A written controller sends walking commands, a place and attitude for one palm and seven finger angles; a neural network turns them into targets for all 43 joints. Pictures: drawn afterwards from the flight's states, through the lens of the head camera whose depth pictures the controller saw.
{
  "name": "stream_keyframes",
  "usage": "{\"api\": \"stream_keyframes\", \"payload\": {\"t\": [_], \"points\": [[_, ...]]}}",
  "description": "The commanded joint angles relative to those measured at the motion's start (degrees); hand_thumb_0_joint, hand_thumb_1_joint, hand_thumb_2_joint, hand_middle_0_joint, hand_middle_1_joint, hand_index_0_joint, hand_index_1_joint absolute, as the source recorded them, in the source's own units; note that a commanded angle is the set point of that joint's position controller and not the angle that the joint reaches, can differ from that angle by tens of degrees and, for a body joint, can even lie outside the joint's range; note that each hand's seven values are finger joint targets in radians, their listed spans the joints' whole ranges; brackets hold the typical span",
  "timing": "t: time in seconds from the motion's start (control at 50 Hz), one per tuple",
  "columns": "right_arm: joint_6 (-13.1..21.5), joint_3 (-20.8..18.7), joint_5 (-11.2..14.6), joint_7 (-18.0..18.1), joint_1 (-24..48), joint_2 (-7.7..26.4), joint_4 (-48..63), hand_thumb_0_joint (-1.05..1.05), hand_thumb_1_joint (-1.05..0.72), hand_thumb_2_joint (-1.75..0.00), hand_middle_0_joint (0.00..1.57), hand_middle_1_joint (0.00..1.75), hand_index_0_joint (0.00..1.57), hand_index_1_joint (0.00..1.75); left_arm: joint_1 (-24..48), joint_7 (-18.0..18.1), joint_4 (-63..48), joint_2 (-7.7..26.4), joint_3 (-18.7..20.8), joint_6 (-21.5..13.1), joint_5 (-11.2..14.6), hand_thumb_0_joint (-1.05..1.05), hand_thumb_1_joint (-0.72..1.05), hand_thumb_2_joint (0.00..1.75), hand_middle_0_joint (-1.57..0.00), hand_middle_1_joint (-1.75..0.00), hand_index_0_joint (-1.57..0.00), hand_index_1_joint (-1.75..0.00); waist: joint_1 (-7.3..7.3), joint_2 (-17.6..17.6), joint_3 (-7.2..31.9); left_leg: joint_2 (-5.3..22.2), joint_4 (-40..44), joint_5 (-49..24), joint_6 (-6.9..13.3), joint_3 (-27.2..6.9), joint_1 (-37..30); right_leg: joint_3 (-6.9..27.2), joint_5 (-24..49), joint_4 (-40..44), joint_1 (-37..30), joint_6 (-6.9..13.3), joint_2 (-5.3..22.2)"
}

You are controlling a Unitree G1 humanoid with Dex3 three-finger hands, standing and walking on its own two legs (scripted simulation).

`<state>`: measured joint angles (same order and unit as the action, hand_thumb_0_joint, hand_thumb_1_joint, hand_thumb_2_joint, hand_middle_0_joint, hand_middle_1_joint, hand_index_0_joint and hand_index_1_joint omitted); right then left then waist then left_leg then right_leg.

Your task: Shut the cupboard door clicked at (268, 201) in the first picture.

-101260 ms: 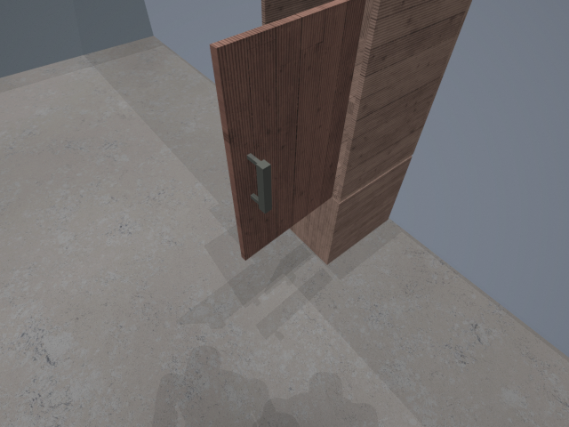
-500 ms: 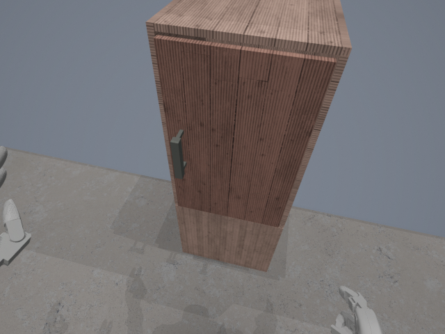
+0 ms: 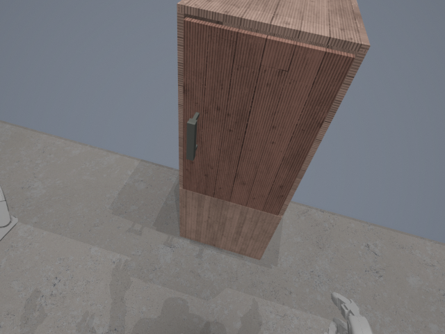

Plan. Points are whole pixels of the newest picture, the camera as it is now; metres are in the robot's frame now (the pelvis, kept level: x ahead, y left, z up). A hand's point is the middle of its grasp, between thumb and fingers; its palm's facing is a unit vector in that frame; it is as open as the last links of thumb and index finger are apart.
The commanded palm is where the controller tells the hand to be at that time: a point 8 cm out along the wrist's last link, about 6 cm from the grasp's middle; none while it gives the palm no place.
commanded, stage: step back with the hand held close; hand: left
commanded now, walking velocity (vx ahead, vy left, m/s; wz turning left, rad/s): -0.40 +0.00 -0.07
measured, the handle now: (193, 136) +0.63 +0.11 -0.04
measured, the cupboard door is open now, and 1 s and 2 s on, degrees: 0 0 0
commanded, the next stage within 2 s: stop stepping back and stand still in 0.14 s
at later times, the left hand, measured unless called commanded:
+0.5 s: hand out of the picture +0.10 +0.28 +0.18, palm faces +0.50 -0.82 -0.30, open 7.4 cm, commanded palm +0.06 +0.30 +0.18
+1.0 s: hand out of the picture +0.05 +0.35 +0.17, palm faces +0.50 -0.80 -0.33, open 7.4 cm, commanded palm -0.02 +0.38 +0.18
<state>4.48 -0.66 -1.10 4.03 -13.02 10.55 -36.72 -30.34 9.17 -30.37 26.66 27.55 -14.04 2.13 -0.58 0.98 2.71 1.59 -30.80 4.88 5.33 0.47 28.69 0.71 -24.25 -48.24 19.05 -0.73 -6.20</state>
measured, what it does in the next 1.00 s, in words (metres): walks backwards: right foot, then left foot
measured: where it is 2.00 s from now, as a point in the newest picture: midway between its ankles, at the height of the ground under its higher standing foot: outside the picture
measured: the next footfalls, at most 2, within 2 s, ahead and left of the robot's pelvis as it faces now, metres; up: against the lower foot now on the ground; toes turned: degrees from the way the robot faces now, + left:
right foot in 0.20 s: -0.18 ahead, -0.14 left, +0.00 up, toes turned -5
left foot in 0.84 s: -0.05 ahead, +0.18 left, +0.00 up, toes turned +0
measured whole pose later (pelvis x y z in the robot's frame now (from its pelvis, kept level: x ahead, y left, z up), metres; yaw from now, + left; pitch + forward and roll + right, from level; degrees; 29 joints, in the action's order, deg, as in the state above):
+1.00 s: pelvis -0.17 +0.08 +0.00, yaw -1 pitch -1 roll +0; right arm 7.9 1.4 -0.4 3.6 -10.7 8.4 -38.2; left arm -23.6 10.2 -23.5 21.0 23.6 -7.5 2.9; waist 0.9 -2.3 0.3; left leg 0.2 -29.6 11.8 1.7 3.2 16.8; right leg 0.8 -23.8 -49.3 20.3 -0.7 -0.5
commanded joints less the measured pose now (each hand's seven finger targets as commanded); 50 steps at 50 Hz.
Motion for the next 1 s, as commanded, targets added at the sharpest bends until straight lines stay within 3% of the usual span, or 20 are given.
{"api": "stream_keyframes", "payload": {"t": [0.0,0.14,0.22,0.26,0.3,0.42,0.48,0.52,0.54,0.58,0.6,0.62,0.64,0.66,0.72,0.78,0.82,0.88,0.92,0.98], "points": [[4.8,-2.2,-0.3,-0.1,6.1,8.6,7.2,0.0,-0.9,-0.9,0.2,0.3,0.2,0.3,1.9,0.5,-11.7,6.3,2.2,-2.7,1.8,0.0,0.9,0.9,-0.2,-0.3,-0.2,-0.3,0.67,10.4,6.1,13.1,22.6,21.2,-1.4,-14.5,-8.3,-1.2,-7.0,8.3,-3.6,0.8,0.8],[3.9,-2.2,-0.7,-1.1,6.2,8.5,5.8,0.0,-0.9,-0.9,0.2,0.3,0.2,0.3,4.7,-0.6,-16.3,10.6,4.1,-4.3,2.6,0.0,0.9,0.9,-0.2,-0.3,-0.2,-0.3,1.33,12.1,17.8,9.6,12.1,-14.3,-7.8,-6.1,-27.8,-1.1,5.0,30.1,-5.7,2.9,2.4],[2.7,-2.4,-0.1,-1.0,7.0,7.4,7.4,0.0,-0.9,-0.9,0.2,0.3,0.2,0.3,2.5,-0.7,-19.0,14.5,9.4,-4.6,4.0,0.0,0.9,0.9,-0.2,-0.3,-0.2,-0.3,0.56,6.2,20.2,4.9,5.7,-5.7,-8.9,-1.2,-29.4,-0.1,6.1,31.0,-1.2,4.4,6.8],[2.3,-2.1,1.7,0.1,7.2,6.9,9.5,0.0,-0.9,-0.9,0.2,0.3,0.2,0.3,-4.7,-0.7,-15.3,14.3,10.2,-3.1,4.6,0.0,0.9,0.9,-0.2,-0.3,-0.2,-0.3,-0.62,-2.4,11.8,1.1,-6.4,7.4,-8.0,1.0,-31.5,0.8,-1.8,33.1,12.4,6.3,12.6],[1.0,-1.1,0.5,1.1,6.6,7.1,9.6,0.0,-0.9,-0.9,0.2,0.3,0.2,0.3,-6.7,-0.2,-13.2,13.4,9.9,-0.3,4.1,0.0,0.9,0.9,-0.2,-0.3,-0.2,-0.3,-1.34,0.1,4.0,0.4,-13.1,10.3,-8.2,-1.4,-25.8,5.1,-11.6,34.4,19.2,9.7,16.0],[1.7,-1.6,1.4,3.0,4.2,10.2,6.5,0.0,-0.9,-0.9,0.2,0.3,0.2,0.3,21.9,1.1,-3.9,10.7,1.1,2.8,0.6,0.0,0.9,0.9,-0.2,-0.3,-0.2,-0.3,-3.8,-4.5,-14.4,1.9,-18.6,16.2,-6.8,-6.4,-17.8,4.3,-21.3,31.6,28.0,8.0,17.3],[2.7,-1.2,1.1,2.7,4.7,10.4,7.4,0.0,-0.9,-0.9,0.2,0.3,0.2,0.3,24.3,0.4,-6.3,9.2,-0.7,2.2,0.0,0.0,0.9,0.9,-0.2,-0.3,-0.2,-0.3,-3.0,9.8,-14.5,2.7,1.6,30.9,-6.3,-15.0,-11.3,-2.7,-19.9,15.2,20.4,5.3,8.2],[4.6,-1.7,0.7,1.9,6.1,10.5,9.1,0.0,-0.9,-0.9,0.2,0.3,0.2,0.3,21.2,0.1,-13.1,12.2,3.8,0.5,1.3,0.0,0.9,0.9,-0.2,-0.3,-0.2,-0.3,0.19,24.7,-7.0,6.7,30.3,49.5,-12.6,-26.1,0.8,-6.9,-15.1,-1.4,-3.2,2.9,-4.0],[5.6,-2.0,0.3,1.0,6.4,9.6,9.5,0.0,-0.9,-0.9,0.2,0.3,0.2,0.3,18.9,-0.2,-16.3,14.4,7.0,-0.1,1.5,0.0,0.9,0.9,-0.2,-0.3,-0.2,-0.3,1.96,23.9,-1.2,7.3,34.4,49.5,-16.3,-23.9,3.3,-7.9,-13.9,-6.3,-11.3,2.8,-6.1],[6.4,-3.2,-0.5,-1.2,6.4,7.7,9.9,0.0,-0.9,-0.9,0.2,0.3,0.2,0.3,5.7,-1.5,-19.5,14.9,10.1,-1.1,3.3,0.0,0.9,0.9,-0.2,-0.3,-0.2,-0.3,3.77,23.4,9.3,2.9,29.9,33.2,-20.0,-8.0,4.7,-11.8,-15.0,0.0,-25.5,4.3,-7.1],[6.0,-3.0,0.0,-2.1,4.8,6.6,10.0,0.0,-0.9,-0.9,0.2,0.3,0.2,0.3,-2.0,-1.9,-19.4,14.6,10.9,-1.8,3.2,0.0,0.9,0.9,-0.2,-0.3,-0.2,-0.3,3.99,18.4,10.0,-1.9,16.1,27.1,-18.2,0.8,4.6,-9.4,-15.6,12.0,-25.5,6.7,-3.2],[5.1,-2.7,2.1,-2.7,2.6,5.7,9.8,0.0,-0.9,-0.9,0.2,0.3,0.2,0.3,-10.5,-1.5,-18.1,16.7,14.0,-2.0,3.0,0.0,0.9,0.9,-0.2,-0.3,-0.2,-0.3,3.13,-3.1,9.1,-7.0,-15.6,19.7,-13.1,7.6,-4.2,5.4,-17.6,27.9,-8.0,9.1,9.2],[3.6,-4.0,2.6,-2.6,4.6,7.4,9.7,0.0,-0.9,-0.9,0.2,0.3,0.2,0.3,-8.2,-1.2,-21.2,15.3,13.6,-1.9,3.5,0.0,0.9,0.9,-0.2,-0.3,-0.2,-0.3,2.15,-18.4,0.6,-7.1,-43.6,17.2,-10.1,-3.1,-0.7,30.6,-24.5,40.4,14.2,13.3,26.8],[2.6,-4.4,1.8,-2.4,2.9,7.8,7.2,0.0,-0.9,-0.9,0.2,0.3,0.2,0.3,-3.9,-1.4,-19.8,13.8,12.9,-0.7,3.2,0.0,0.9,0.9,-0.2,-0.3,-0.2,-0.3,-0.48,-15.1,-4.9,-2.5,-50.7,13.5,-8.7,-8.4,6.5,28.9,-25.8,41.0,18.8,16.1,26.8],[3.7,-1.6,1.4,-0.1,4.3,7.2,7.9,0.0,-0.9,-0.9,0.2,0.3,0.2,0.3,7.1,0.4,-11.1,11.4,8.6,-1.6,1.1,0.0,0.9,0.9,-0.2,-0.3,-0.2,-0.3,-1.23,-1.2,-7.6,4.5,-21.6,16.2,-6.1,-4.3,4.1,15.7,-7.7,32.9,5.6,10.8,20.3],[5.5,-1.4,1.0,1.6,1.4,7.8,4.8,0.0,-0.9,-0.9,0.2,0.3,0.2,0.3,10.7,1.9,1.7,6.5,2.2,0.0,-0.5,0.0,0.9,0.9,-0.2,-0.3,-0.2,-0.3,-0.59,1.3,-2.6,-1.1,0.7,14.7,-4.0,4.1,-15.3,8.5,0.1,23.9,1.7,7.0,14.3],[6.3,-2.6,1.9,2.2,1.6,10.1,7.0,0.0,-0.9,-0.9,0.2,0.3,0.2,0.3,12.4,1.8,0.5,4.1,-2.0,0.7,-0.1,0.0,0.9,0.9,-0.2,-0.3,-0.2,-0.3,-0.74,9.2,-0.5,9.1,7.1,11.1,0.1,-10.4,-26.2,2.6,5.7,10.3,8.4,2.0,7.8],[6.5,-1.5,0.5,1.5,3.0,8.3,6.1,0.0,-0.9,-0.9,0.2,0.3,0.2,0.3,17.5,1.1,-6.8,6.7,-1.9,0.9,0.3,0.0,0.9,0.9,-0.2,-0.3,-0.2,-0.3,-1.79,4.1,0.4,17.7,18.9,12.9,1.8,-27.6,-20.1,0.8,-4.1,-4.4,9.1,-0.1,5.7],[7.1,-1.7,0.8,0.4,4.8,7.6,6.7,0.0,-0.9,-0.9,0.2,0.3,0.2,0.3,15.9,0.8,-13.9,7.9,-0.7,0.4,0.1,0.0,0.9,0.9,-0.2,-0.3,-0.2,-0.3,-0.52,2.9,2.6,16.5,19.9,19.0,1.1,-22.4,-21.0,1.7,0.3,-4.8,8.5,0.1,6.8],[6.3,-1.0,0.5,-0.7,6.1,6.9,8.5,0.0,-0.9,-0.9,0.2,0.3,0.2,0.3,6.3,1.0,-17.4,7.0,0.6,0.9,-0.1,0.0,0.9,0.9,-0.2,-0.3,-0.2,-0.3,-0.14,11.9,1.4,13.4,22.5,23.2,-0.9,-12.9,-15.9,-1.6,3.8,0.2,3.8,0.3,6.3]]}}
